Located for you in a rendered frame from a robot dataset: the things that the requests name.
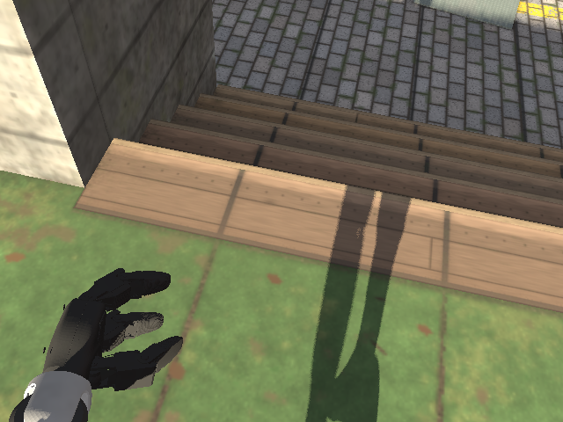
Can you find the left robot forearm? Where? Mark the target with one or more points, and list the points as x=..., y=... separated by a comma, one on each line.
x=55, y=396

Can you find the left robot hand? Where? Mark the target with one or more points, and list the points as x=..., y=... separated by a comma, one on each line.
x=85, y=331

